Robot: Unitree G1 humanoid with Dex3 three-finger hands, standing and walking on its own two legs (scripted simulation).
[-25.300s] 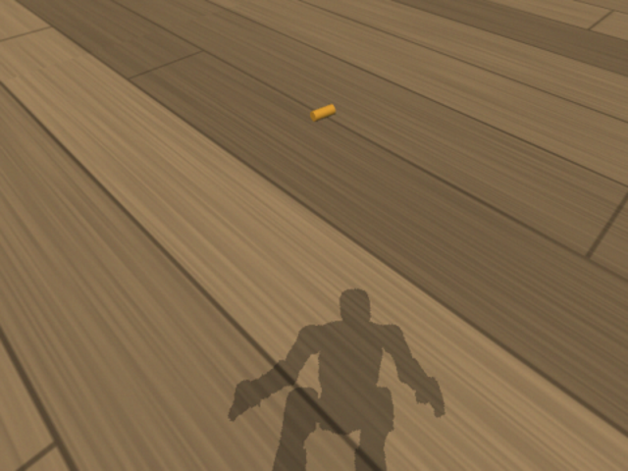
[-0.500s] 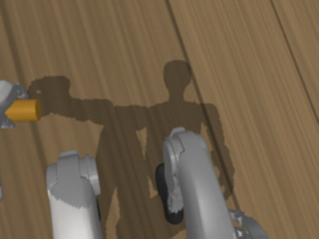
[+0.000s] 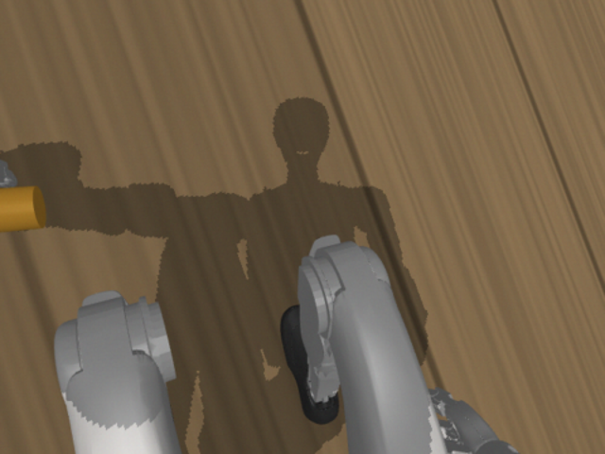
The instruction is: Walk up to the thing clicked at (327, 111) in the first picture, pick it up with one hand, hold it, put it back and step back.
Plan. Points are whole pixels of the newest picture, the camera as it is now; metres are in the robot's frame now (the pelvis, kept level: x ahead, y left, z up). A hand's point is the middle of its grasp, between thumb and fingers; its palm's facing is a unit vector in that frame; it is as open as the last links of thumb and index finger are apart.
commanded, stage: rest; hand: left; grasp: from above
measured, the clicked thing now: out of the picture +0.44 +0.31 -0.25
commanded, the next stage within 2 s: open in 1.04 s
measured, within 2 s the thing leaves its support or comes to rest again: rests again in 0.46 s
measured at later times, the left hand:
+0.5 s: hand out of the picture +0.44 +0.30 -0.24, palm faces -0.46 -0.08 -0.88, open 8.3 cm
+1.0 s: hand out of the picture +0.44 +0.31 -0.24, palm faces -0.48 -0.06 -0.88, open 8.4 cm
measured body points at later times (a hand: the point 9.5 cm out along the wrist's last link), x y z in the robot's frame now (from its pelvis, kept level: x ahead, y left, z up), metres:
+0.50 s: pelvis +0.00 +0.01 -0.01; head +0.25 +0.12 +0.34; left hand +0.46 +0.31 -0.19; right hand +0.05 -0.27 -0.08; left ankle +0.06 +0.12 -0.27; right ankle +0.11 -0.14 -0.27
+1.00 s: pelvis -0.01 +0.01 -0.02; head +0.25 +0.12 +0.34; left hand +0.46 +0.31 -0.19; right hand +0.03 -0.26 -0.07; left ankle +0.06 +0.12 -0.27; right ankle +0.11 -0.14 -0.27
